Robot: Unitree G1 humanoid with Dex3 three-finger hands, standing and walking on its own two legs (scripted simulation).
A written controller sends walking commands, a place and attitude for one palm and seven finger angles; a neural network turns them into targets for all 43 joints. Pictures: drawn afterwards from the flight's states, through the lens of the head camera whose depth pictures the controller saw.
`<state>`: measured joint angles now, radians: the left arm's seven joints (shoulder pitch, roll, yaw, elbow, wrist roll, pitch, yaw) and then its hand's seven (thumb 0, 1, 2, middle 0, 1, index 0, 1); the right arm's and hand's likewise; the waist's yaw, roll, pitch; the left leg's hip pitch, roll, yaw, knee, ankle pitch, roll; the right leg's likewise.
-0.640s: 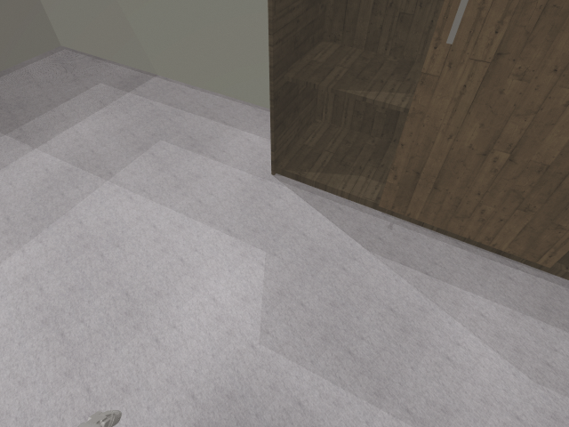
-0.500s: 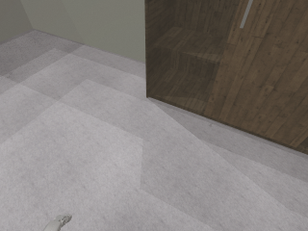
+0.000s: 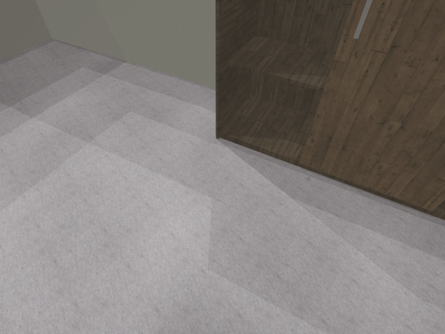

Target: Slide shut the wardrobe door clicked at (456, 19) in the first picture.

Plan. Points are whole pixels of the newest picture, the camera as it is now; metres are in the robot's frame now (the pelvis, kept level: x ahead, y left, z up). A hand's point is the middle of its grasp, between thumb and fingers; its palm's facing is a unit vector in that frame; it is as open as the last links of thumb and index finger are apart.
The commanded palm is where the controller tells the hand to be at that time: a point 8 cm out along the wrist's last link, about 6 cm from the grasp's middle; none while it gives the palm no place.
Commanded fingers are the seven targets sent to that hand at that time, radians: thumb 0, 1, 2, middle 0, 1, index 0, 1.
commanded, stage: stand and wait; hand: right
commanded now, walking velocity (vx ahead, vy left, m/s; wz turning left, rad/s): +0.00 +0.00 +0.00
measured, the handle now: (365, 11) +1.16 -0.46 +0.14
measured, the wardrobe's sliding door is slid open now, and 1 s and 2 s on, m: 0.57 0.57 0.57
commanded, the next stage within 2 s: look at it before walking up in 0.18 s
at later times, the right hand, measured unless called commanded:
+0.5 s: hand out of the picture +0.06 -0.24 -0.15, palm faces -0.03 +0.94 -0.33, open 7.4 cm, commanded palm none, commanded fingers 0.00 -0.90 -0.90 0.20 0.30 0.20 0.30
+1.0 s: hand out of the picture +0.06 -0.24 -0.16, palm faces -0.03 +0.94 -0.33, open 7.4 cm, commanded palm none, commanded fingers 0.00 -0.90 -0.90 0.20 0.30 0.20 0.30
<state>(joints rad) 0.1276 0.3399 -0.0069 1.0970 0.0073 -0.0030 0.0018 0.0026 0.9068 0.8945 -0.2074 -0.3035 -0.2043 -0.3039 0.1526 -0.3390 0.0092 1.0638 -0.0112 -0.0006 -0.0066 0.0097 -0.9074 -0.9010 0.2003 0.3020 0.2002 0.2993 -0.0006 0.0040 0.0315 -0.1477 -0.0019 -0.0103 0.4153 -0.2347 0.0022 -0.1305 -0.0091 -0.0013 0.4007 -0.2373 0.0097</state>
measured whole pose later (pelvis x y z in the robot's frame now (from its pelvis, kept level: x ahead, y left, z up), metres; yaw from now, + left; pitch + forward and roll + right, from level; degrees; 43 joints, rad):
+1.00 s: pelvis +0.00 +0.00 +0.00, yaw +0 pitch -1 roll +0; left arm 0.14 0.32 -0.01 1.12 0.01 0.00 0.00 0.00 0.91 0.89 -0.21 -0.30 -0.20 -0.30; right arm 0.17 -0.32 0.01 1.09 -0.02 0.00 -0.01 0.01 -0.91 -0.90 0.20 0.30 0.20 0.30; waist 0.00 0.00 0.01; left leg -0.16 -0.01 -0.02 0.40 -0.22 0.00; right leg -0.14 -0.01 -0.01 0.39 -0.23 0.01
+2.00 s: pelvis +0.39 +0.00 -0.01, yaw +0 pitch +0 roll +2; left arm 0.15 0.18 0.06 1.00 0.02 -0.03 -0.02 0.00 0.93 0.90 -0.20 -0.30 -0.20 -0.30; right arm 0.33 -0.18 -0.05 1.08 -0.03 -0.07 -0.01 0.00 -0.93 -0.90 0.20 0.30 0.20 0.30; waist -0.02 0.00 0.01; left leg -0.10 -0.01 0.18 0.42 -0.32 0.04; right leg -0.51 -0.14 -0.09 0.74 -0.22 0.01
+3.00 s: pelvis +0.60 -0.02 -0.01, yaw -19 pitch -1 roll +0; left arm 0.12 0.18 0.02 0.95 0.02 0.01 0.01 0.00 0.91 0.89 -0.20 -0.30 -0.20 -0.30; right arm 0.24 -0.24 -0.06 1.00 -0.02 0.05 -0.02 0.01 -0.91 -0.90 0.20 0.30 0.20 0.30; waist -0.03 0.04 0.08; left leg -0.40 0.09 0.06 1.01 -0.46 -0.06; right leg -0.24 0.00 -0.08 0.50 -0.25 -0.05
